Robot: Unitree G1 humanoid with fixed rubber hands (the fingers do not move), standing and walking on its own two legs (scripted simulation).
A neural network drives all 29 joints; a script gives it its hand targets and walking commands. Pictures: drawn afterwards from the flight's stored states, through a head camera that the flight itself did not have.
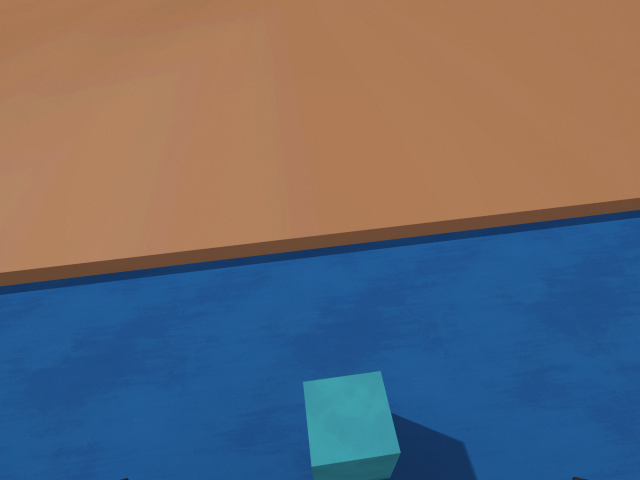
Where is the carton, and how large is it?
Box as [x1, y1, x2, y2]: [303, 371, 400, 479]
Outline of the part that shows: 380,371 303,382 311,466 314,479 381,479 390,476 400,452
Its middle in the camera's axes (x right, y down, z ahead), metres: +0.07 +0.53 +1.05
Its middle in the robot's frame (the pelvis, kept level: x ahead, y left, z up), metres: +0.39 -0.02 -0.66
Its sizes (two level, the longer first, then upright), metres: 0.210 0.200 0.250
